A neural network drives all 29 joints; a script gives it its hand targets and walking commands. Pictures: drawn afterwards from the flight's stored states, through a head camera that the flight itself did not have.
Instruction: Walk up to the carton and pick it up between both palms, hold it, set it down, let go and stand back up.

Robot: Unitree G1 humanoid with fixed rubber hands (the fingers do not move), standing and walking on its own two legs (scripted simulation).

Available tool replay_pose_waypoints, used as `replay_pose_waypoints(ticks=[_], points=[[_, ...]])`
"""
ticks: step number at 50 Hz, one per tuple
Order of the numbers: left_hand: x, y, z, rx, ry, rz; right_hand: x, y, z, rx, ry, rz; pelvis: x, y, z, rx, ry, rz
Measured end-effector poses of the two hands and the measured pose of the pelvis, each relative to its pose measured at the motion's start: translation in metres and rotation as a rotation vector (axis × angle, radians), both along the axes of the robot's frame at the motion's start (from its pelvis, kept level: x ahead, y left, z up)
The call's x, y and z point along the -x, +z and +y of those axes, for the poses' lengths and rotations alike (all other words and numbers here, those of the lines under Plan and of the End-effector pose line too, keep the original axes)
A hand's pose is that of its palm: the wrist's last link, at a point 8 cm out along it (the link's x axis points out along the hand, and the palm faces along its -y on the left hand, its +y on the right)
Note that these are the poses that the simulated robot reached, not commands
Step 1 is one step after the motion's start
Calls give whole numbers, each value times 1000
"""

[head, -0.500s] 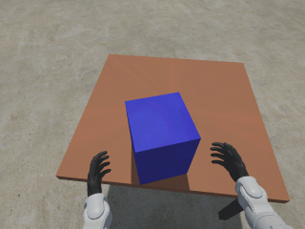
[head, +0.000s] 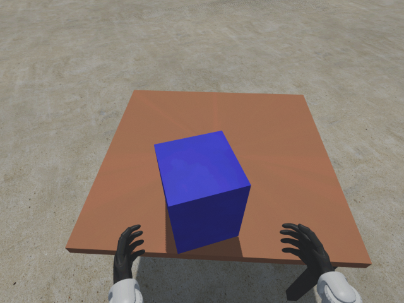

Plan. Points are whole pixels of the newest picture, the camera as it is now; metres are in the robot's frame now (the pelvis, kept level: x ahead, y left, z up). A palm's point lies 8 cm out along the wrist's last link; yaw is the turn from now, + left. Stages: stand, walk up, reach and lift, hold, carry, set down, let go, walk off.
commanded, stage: set down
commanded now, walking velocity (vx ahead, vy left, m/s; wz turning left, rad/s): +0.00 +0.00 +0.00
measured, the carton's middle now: (199, 193) +0.42 +0.06 -0.07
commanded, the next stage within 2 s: let go in 1.66 s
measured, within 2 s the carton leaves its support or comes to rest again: neither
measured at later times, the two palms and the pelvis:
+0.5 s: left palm (119, 285) +0.19 +0.20 -0.06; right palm (323, 286) +0.21 -0.20 -0.06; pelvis +0.01 +0.00 -0.01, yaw -1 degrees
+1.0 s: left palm (99, 298) +0.16 +0.24 -0.07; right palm (307, 296) +0.19 -0.17 -0.07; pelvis +0.02 +0.03 +0.01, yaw +0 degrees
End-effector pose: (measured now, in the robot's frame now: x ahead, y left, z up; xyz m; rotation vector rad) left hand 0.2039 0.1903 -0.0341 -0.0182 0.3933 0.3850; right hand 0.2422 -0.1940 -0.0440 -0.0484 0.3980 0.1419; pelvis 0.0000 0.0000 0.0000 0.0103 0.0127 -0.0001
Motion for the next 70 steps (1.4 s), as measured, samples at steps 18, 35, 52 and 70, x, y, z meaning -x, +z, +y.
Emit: replay_pose_waypoints(ticks=[18, 35, 52, 70], points=[[17, -16, 3, -9, -37, 4, 31, -16, -14, 16, -23, 10, -3, -6, 3, -6, -7, -7], [27, -35, 25, 15, -149, 215, 40, -19, -1, 102, -76, 125, -22, 4, 15, 5, -2, -18], [37, -40, 52, -24, -228, 330, 56, -24, 27, 126, -134, 228, -22, 8, 36, 19, -8, -35], [40, -46, 66, -31, -278, 450, 70, -33, 18, 187, -181, 313, -20, 7, 41, 24, -6, -78]])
